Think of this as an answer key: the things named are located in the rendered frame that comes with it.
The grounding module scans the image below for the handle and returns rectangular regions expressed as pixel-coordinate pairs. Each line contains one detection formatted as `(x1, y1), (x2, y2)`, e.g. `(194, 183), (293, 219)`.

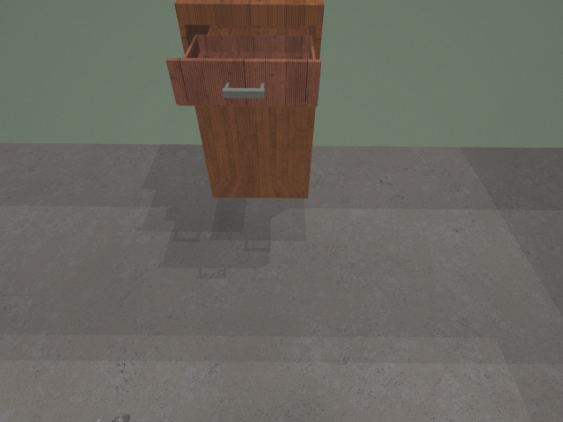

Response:
(223, 83), (265, 98)

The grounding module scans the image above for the drawer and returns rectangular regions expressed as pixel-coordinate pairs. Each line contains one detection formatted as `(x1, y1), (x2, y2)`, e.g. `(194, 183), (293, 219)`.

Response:
(166, 34), (321, 107)

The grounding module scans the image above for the cabinet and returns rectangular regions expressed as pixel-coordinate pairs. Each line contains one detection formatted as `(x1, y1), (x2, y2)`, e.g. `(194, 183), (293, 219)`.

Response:
(175, 0), (324, 199)

